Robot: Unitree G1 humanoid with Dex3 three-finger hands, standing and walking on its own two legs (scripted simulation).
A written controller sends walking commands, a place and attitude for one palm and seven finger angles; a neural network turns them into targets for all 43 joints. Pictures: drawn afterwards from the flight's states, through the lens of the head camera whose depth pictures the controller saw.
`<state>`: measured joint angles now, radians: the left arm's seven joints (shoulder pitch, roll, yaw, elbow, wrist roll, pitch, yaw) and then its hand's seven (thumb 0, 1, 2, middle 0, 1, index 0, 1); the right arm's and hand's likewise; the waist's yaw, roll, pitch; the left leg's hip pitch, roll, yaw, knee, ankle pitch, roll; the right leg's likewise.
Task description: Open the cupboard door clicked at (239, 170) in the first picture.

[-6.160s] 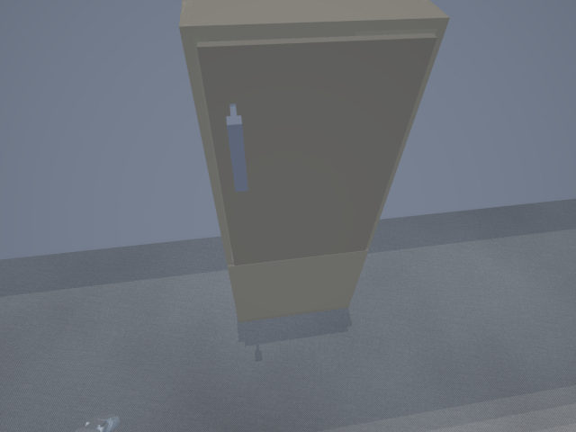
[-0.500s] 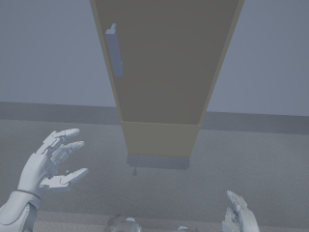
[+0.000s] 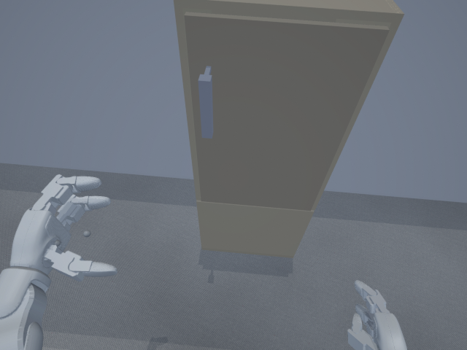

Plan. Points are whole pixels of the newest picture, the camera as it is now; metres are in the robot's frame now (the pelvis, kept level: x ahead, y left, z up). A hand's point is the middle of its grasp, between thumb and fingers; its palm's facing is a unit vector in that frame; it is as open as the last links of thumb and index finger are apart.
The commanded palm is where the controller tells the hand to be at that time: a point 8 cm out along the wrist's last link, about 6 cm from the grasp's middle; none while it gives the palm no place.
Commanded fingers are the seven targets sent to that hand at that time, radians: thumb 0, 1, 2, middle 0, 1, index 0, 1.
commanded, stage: raise the hand with hooked fingers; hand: left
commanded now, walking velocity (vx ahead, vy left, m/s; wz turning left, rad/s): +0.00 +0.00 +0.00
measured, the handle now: (207, 103) +0.59 +0.11 +0.10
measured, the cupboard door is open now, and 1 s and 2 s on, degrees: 0 0 0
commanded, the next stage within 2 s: move the hooked fingers beside the handle in 0.88 s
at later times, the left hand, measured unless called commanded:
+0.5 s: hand (68, 197) +0.30 +0.28 +0.13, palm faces +0.01 -1.00 -0.05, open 14.0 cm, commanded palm +0.26 +0.32 +0.12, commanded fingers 0.00 -0.50 0.30 -0.30 -1.20 -0.30 -1.20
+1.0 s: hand (97, 198) +0.30 +0.24 +0.12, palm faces +0.03 -1.00 -0.04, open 14.0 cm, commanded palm +0.28 +0.28 +0.12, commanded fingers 0.00 -0.50 0.30 -0.30 -1.20 -0.30 -1.20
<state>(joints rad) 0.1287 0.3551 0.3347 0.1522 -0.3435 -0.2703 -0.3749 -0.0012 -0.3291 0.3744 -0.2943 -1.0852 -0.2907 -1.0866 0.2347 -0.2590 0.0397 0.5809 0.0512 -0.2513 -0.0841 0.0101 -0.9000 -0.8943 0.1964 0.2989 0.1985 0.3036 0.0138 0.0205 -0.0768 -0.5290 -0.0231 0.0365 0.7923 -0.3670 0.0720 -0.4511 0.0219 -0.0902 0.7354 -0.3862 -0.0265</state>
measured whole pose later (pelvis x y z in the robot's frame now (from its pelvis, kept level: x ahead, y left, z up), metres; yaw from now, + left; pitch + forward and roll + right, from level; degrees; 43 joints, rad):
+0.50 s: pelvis +0.00 +0.00 +0.02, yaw +0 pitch +3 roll -2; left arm -0.12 0.47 0.42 0.39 -0.34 -0.08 -0.50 -0.01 -0.50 0.30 -0.30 -1.20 -0.30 -1.20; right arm 0.28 -0.28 0.06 0.60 0.06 -0.20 -0.10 0.01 -0.90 -0.89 0.20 0.30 0.20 0.30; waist 0.01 0.03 -0.04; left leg -0.41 -0.03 0.03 0.65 -0.30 0.07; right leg -0.33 0.02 -0.09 0.59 -0.32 -0.03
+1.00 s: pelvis +0.01 -0.04 +0.02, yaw +0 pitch +4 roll +0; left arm -0.10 0.43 0.43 0.40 -0.35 -0.11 -0.50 -0.01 -0.50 0.30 -0.31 -1.20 -0.30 -1.20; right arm 0.25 -0.28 0.06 0.60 0.06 -0.20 -0.10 0.01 -0.90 -0.89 0.20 0.30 0.20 0.30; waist 0.02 0.04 -0.05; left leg -0.40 0.00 0.03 0.65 -0.31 0.03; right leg -0.34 0.05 -0.09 0.61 -0.34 -0.07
